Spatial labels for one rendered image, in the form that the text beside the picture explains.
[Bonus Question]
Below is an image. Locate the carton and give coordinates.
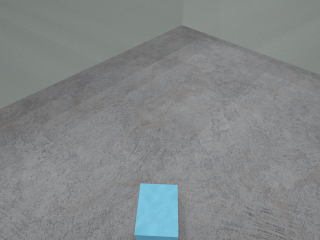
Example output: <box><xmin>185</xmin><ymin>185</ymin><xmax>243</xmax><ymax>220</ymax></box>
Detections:
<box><xmin>134</xmin><ymin>183</ymin><xmax>179</xmax><ymax>240</ymax></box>

